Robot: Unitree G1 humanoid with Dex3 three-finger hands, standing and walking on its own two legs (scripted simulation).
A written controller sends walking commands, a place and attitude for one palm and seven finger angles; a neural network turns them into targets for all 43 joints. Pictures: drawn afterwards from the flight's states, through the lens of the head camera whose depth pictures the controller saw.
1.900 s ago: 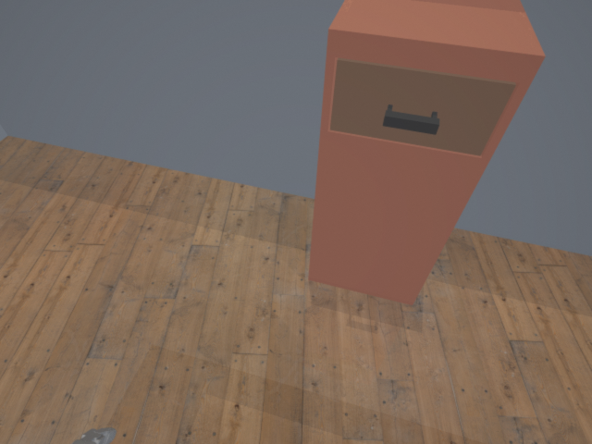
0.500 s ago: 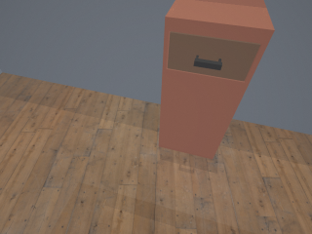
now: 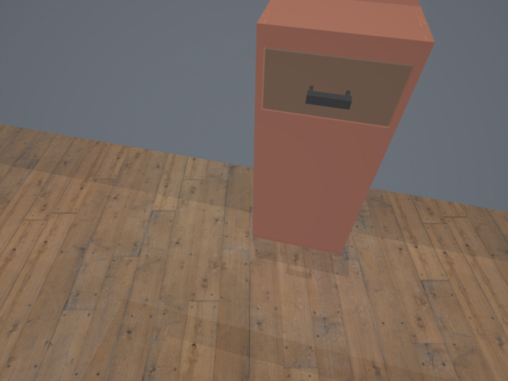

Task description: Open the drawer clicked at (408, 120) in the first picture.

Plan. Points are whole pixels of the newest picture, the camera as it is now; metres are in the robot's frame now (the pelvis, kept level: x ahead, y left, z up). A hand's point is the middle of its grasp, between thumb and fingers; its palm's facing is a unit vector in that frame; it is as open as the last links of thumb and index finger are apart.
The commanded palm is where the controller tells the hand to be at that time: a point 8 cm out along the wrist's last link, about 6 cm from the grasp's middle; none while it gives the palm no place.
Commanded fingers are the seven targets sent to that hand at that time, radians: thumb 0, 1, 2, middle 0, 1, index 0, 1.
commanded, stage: turn to face it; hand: left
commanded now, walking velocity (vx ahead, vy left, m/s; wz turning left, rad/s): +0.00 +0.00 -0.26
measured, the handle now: (328, 95) +0.80 -0.14 +0.03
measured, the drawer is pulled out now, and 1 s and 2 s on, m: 0.00 0.00 0.00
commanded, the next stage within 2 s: take the last steps up to it in 0.22 s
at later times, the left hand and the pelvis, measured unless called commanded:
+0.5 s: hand out of the picture +0.05 +0.19 -0.18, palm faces -0.10 -0.97 -0.21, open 7.4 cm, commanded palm none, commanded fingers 0.00 0.90 0.90 -0.20 -0.30 -0.20 -0.30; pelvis -0.01 +0.00 -0.02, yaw -7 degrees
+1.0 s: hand out of the picture +0.12 +0.12 -0.21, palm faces -0.18 -0.98 -0.09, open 7.4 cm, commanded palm none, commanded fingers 0.00 0.90 0.90 -0.20 -0.30 -0.20 -0.30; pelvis +0.14 -0.05 -0.02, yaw -15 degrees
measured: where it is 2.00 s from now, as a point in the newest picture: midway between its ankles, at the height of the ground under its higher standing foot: outside the picture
